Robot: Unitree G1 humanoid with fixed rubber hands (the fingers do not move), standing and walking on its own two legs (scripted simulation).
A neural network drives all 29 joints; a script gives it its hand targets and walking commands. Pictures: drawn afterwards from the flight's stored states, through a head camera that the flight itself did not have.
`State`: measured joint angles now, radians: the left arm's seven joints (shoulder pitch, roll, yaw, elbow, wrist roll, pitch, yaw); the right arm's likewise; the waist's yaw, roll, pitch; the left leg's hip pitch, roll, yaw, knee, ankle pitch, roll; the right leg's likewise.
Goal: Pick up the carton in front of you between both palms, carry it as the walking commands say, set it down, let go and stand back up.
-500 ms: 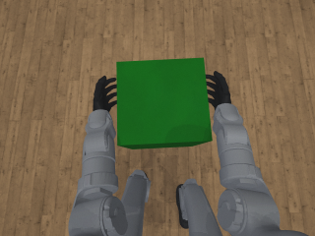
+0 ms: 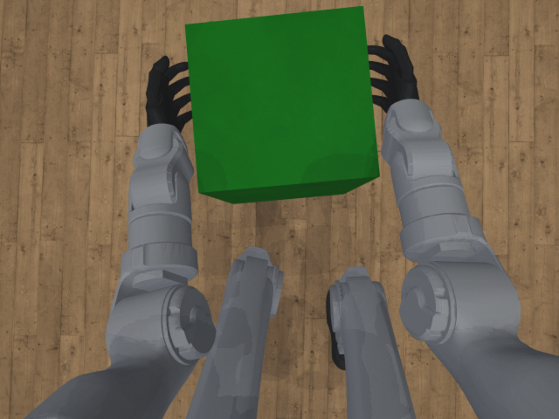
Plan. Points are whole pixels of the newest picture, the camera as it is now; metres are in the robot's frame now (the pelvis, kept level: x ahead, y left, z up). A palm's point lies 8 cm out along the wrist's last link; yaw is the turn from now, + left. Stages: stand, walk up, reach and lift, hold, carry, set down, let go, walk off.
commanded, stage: set down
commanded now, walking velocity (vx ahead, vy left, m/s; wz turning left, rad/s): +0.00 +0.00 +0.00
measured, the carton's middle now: (282, 128) +0.49 +0.08 -0.19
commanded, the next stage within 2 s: none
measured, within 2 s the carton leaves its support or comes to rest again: rests again in 1.76 s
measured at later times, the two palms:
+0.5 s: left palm (185, 133) +0.47 +0.25 -0.25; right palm (356, 103) +0.56 -0.03 -0.25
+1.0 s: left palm (193, 141) +0.47 +0.25 -0.30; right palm (351, 111) +0.57 -0.03 -0.31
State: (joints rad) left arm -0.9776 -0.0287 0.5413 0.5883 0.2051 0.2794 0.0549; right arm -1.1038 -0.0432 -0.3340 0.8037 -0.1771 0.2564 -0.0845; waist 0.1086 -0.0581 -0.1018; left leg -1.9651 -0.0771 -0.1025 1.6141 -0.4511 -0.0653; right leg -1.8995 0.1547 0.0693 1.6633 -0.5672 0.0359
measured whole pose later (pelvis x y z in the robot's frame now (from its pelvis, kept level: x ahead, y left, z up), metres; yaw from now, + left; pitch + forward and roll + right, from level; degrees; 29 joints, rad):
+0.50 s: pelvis -0.02 +0.00 -0.10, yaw +0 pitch +45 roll -1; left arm -1.30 0.08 0.57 0.67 0.15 0.30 0.09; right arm -1.52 -0.22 -0.19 1.00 -0.09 0.27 -0.11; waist 0.16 -0.06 0.20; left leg -2.24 -0.10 -0.09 1.94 -0.49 -0.09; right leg -2.17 0.19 0.06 2.01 -0.62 0.06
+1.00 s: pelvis -0.01 -0.01 -0.13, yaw +0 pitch +42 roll +3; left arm -1.32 0.13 0.58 0.77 0.10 0.26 0.03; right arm -1.60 -0.27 -0.04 1.12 0.00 0.24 -0.14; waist 0.18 -0.05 0.32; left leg -2.24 -0.04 -0.05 2.07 -0.55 -0.08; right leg -2.21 0.20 0.05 2.15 -0.67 0.03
